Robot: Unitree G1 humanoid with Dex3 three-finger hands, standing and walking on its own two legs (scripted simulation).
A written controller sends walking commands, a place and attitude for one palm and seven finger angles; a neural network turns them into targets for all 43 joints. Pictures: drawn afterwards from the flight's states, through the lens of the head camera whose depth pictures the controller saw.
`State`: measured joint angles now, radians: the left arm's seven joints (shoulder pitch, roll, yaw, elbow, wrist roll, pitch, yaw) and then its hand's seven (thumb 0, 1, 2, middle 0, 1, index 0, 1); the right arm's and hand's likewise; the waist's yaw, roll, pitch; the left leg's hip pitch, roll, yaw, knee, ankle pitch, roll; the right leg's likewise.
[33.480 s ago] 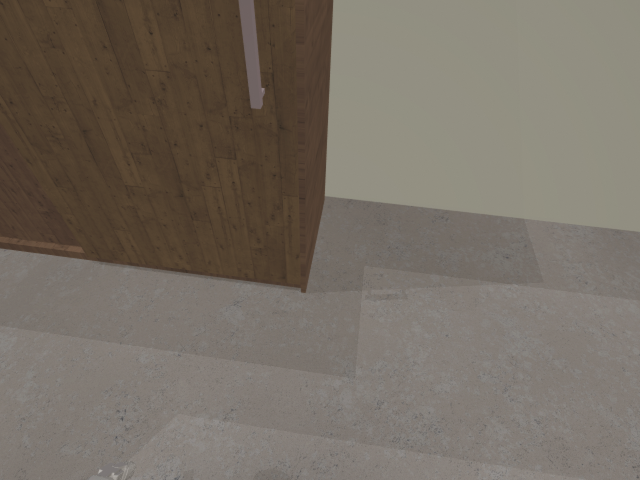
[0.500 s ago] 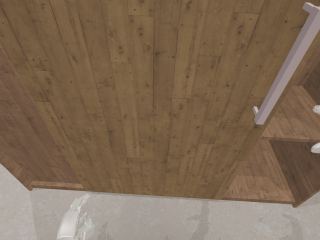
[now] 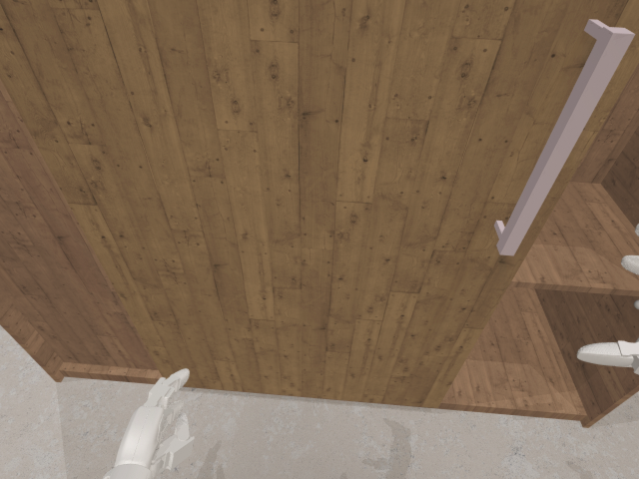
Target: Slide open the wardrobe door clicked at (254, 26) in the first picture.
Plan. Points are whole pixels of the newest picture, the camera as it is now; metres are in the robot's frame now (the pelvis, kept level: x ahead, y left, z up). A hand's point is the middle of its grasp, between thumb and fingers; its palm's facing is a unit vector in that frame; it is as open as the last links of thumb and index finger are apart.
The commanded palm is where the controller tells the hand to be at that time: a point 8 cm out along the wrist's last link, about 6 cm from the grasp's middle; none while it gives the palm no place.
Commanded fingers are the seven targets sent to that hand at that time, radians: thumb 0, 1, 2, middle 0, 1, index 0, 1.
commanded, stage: draw the hand back to the body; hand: right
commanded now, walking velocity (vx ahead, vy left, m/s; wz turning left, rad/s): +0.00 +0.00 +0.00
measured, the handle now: (543, 155) +0.48 -0.31 +0.20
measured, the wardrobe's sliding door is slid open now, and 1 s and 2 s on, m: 0.46 0.46 0.46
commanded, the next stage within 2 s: step back with the hand held close in 0.96 s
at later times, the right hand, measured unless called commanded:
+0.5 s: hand (589, 324) +0.22 -0.25 +0.17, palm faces +0.43 +0.83 -0.35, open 9.6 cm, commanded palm +0.17 -0.29 +0.18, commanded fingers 0.00 -0.79 -0.85 0.20 0.36 0.20 0.36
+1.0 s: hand (549, 329) +0.22 -0.21 +0.17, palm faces +0.41 +0.84 -0.37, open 7.4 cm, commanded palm +0.18 -0.25 +0.18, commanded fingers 0.00 -0.90 -0.90 0.20 0.30 0.20 0.30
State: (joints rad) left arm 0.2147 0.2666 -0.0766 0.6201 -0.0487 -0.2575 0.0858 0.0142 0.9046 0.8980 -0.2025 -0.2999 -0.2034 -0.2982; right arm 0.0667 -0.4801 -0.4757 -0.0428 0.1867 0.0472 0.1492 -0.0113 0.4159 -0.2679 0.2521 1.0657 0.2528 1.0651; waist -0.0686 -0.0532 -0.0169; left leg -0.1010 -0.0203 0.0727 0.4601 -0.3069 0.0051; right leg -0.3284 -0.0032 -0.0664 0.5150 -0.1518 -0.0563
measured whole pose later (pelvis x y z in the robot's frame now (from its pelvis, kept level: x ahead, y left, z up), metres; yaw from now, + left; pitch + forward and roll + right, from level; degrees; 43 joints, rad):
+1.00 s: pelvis +0.03 +0.04 +0.01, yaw +1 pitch -6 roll +0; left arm 0.18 0.23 -0.03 0.64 0.00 -0.09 0.08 0.01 0.90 0.90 -0.20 -0.30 -0.20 -0.30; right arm 0.46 -0.35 -0.31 -0.40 0.10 -0.06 -0.08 0.02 -0.89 -0.90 0.21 0.30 0.21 0.30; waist -0.08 -0.06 0.01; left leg 0.07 -0.04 0.05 0.31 -0.28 0.05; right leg -0.16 -0.01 -0.06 0.37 -0.12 -0.02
